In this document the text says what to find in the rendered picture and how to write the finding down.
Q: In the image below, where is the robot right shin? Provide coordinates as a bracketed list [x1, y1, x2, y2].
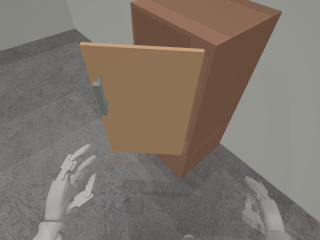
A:
[183, 234, 193, 239]

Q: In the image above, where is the robot right hand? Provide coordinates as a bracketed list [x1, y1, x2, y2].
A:
[242, 176, 285, 235]

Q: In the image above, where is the robot left forearm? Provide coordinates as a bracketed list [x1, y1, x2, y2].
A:
[32, 220, 70, 240]

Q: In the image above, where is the robot right forearm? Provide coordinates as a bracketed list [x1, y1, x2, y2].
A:
[264, 230, 292, 240]

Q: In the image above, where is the handle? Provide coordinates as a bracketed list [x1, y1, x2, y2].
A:
[92, 74, 109, 116]

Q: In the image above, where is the cupboard door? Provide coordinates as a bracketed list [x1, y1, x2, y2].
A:
[79, 42, 205, 155]

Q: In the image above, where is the robot left hand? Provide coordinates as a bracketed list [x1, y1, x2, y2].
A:
[44, 144, 98, 223]

